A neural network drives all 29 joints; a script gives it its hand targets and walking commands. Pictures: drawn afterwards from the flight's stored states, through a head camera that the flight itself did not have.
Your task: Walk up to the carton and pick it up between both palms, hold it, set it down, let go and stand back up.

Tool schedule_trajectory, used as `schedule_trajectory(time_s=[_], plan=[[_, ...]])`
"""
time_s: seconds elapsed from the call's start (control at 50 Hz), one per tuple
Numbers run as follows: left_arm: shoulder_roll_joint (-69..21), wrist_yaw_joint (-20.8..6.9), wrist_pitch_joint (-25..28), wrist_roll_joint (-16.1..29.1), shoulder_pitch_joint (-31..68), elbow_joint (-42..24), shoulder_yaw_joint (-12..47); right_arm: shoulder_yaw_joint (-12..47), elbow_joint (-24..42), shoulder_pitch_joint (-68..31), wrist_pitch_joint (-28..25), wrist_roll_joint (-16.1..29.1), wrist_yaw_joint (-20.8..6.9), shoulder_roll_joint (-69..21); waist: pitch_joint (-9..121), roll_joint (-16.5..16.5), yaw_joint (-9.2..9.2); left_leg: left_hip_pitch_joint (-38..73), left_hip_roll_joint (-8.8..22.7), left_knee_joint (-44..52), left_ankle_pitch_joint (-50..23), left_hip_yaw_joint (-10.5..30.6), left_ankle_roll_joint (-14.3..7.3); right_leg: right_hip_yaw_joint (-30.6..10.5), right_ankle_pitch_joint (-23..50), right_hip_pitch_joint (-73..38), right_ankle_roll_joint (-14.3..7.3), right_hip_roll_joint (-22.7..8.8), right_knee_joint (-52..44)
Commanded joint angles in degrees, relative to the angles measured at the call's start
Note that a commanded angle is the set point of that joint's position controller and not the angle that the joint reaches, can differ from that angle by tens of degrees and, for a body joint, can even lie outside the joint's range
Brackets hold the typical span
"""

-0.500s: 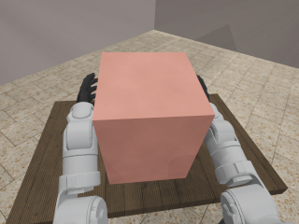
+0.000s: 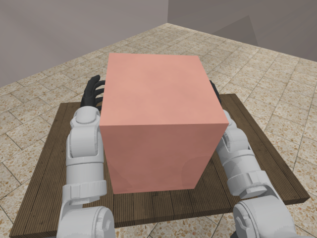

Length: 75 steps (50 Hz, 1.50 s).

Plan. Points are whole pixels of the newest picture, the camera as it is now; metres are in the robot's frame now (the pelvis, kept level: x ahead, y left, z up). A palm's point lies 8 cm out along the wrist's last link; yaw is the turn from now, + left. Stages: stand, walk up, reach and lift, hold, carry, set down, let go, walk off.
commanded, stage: hold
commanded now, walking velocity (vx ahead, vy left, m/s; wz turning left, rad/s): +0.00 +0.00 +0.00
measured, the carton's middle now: (155, 126) +0.33 +0.01 +0.16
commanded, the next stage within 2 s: set down in 1.70 s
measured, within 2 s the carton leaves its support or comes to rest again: neither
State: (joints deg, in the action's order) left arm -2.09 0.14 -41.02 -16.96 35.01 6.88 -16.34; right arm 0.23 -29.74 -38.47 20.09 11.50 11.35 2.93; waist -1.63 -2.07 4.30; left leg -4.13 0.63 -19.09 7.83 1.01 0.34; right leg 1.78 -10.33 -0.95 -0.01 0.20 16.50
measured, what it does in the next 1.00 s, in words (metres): stands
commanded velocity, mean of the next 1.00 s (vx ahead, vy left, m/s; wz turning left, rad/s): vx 0.00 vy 0.00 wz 0.00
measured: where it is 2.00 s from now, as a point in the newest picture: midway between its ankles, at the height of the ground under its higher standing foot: outside the picture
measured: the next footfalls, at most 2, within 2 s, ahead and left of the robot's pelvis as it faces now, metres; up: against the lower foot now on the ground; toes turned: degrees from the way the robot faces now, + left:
none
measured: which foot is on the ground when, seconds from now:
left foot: down 0.00-1.00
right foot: down 0.00-1.00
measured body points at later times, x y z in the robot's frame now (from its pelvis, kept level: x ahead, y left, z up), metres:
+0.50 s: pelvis +0.00 +0.01 +0.00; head -0.04 +0.03 +0.45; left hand +0.37 +0.16 +0.19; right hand +0.37 -0.14 +0.18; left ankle +0.04 +0.12 -0.75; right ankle +0.00 -0.12 -0.75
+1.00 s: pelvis +0.00 +0.00 +0.00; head -0.05 +0.03 +0.45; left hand +0.38 +0.16 +0.20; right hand +0.38 -0.14 +0.18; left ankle +0.04 +0.12 -0.75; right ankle +0.00 -0.12 -0.75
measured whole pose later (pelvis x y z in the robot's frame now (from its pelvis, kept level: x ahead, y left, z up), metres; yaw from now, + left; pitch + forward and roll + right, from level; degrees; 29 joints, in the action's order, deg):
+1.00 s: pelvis +0.00 +0.00 +0.00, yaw +0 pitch -8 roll -1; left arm -2.4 -0.1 -40.7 -17.5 34.8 6.9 -16.6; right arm 0.0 -30.4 -38.4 19.5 11.2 11.1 2.6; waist -1.3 -2.9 4.5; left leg -3.1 0.5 -19.1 8.0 1.1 0.2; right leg 1.9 -10.4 -2.1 0.1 0.1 16.3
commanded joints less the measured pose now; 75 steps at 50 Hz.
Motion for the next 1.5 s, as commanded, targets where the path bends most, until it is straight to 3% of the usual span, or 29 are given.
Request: schedule_trajectory(time_s=[0.0,0.1,0.26,0.38,0.58,0.92,1.14,1.2,1.22,1.24,1.32,1.4,1.48], plan=[[-30.64,-9.14,4.48,9.08,35.91,-8.20,30.40,22.98,23.41,-45.85,-4.22,5.14,-3.40,-35.52,27.80,2.05,0.69,11.27,-3.58,-0.86,-13.78,-1.74,0.27,1.39,19.77,-4.66,4.14,2.67,-0.57],[-29.51,-9.99,3.40,7.60,33.91,-6.94,28.58,21.94,20.82,-43.54,-3.68,4.56,-3.74,-34.11,21.93,1.44,-0.02,9.44,-3.32,0.93,-11.29,-2.04,0.24,1.79,15.65,-3.46,3.69,2.62,-1.47],[-31.30,-9.30,3.04,8.60,34.99,-10.65,32.30,21.67,22.84,-43.03,-3.81,5.48,-4.00,-33.26,22.36,4.95,1.60,12.25,-2.67,-0.51,-16.01,-1.51,2.20,2.28,14.58,-1.81,2.82,3.11,-1.47],[-31.49,-8.64,3.05,9.41,35.32,-11.74,33.38,21.71,24.25,-43.98,-4.16,5.32,-4.47,-33.26,24.25,4.86,1.45,12.79,-2.43,-0.70,-15.72,-1.40,2.08,2.54,12.82,-0.98,2.53,3.34,-1.46],[-30.89,-8.61,2.49,7.91,34.50,-6.96,30.29,20.42,21.36,-45.60,-4.22,3.82,-5.22,-32.91,22.08,3.00,-0.07,10.95,-2.25,0.83,-10.31,-2.07,0.59,2.13,8.10,-0.12,2.18,3.03,-2.53],[-30.46,-9.43,3.61,7.34,36.30,-5.97,28.86,19.92,17.93,-44.78,-4.29,3.59,-4.65,-34.59,21.57,3.02,0.62,9.35,-3.03,1.17,-9.60,-2.28,0.43,1.86,11.71,-2.10,3.18,2.45,-1.79],[-31.10,-8.74,3.94,8.69,36.05,-9.02,31.69,21.74,21.93,-44.78,-4.45,5.10,-4.24,-34.02,24.36,4.27,1.14,12.11,-2.87,-0.69,-14.86,-1.59,1.51,2.18,14.73,-1.85,3.07,3.07,-1.28],[-30.78,-8.90,3.63,8.51,35.25,-8.43,30.91,21.73,22.19,-44.98,-4.40,4.75,-4.41,-34.01,23.34,2.84,0.47,11.09,-2.80,-0.04,-13.39,-1.77,1.00,2.24,13.56,-1.77,3.06,3.08,-1.51],[-32.95,-8.60,3.55,10.40,31.94,-8.66,33.94,22.74,28.49,-46.18,-4.85,5.46,-4.01,-34.45,27.86,1.91,2.09,14.81,-2.22,-2.00,-17.86,-1.35,1.73,2.76,17.51,-1.81,2.45,4.45,-1.34],[-32.65,-8.27,3.84,10.82,32.50,-10.08,34.33,23.28,28.20,-45.36,-4.19,6.02,-3.53,-33.52,27.20,2.88,1.70,14.61,-2.62,-2.58,-19.23,-1.05,2.20,2.43,17.82,-1.74,2.55,4.15,-1.53],[-31.37,-8.11,3.09,9.27,33.35,-8.78,31.85,22.21,23.89,-43.17,-2.72,5.65,-3.66,-32.61,22.02,2.48,1.44,13.38,-2.54,-0.81,-15.39,-1.58,1.85,2.44,13.62,0.45,2.64,3.84,-2.10],[-30.73,-8.44,1.96,7.68,34.95,-7.82,30.51,19.97,20.56,-43.51,-2.14,4.61,-4.67,-32.42,18.29,4.11,0.57,10.80,-1.87,1.78,-9.10,-1.87,1.32,2.19,5.97,2.20,1.79,3.23,-3.19],[-31.92,-7.98,2.47,8.83,37.54,-8.22,32.06,20.17,21.95,-46.62,-2.72,5.13,-5.04,-33.96,22.35,5.38,0.55,11.85,-2.22,0.49,-10.18,-1.85,1.35,1.99,7.34,2.31,1.81,3.07,-2.92]])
